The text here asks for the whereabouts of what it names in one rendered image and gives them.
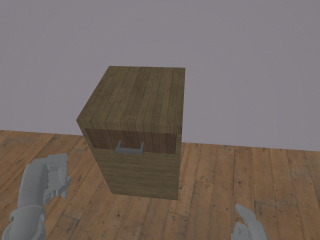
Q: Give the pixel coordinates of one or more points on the cabinet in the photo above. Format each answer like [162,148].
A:
[142,99]

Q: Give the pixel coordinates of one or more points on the robot right hand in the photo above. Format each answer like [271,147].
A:
[254,229]

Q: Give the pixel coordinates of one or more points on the robot left hand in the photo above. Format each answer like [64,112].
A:
[35,179]

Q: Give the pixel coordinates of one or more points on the handle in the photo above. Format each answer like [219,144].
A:
[119,149]

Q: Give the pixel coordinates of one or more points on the left robot forearm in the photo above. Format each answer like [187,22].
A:
[27,223]

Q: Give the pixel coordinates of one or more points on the drawer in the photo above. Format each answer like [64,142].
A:
[154,142]

